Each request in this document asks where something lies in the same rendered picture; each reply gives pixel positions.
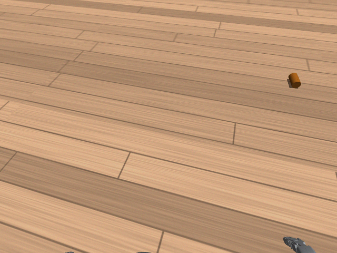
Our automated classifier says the right robot hand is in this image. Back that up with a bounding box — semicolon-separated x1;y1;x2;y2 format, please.
283;237;316;253

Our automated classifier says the can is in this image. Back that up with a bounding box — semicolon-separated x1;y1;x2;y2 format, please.
289;73;301;88

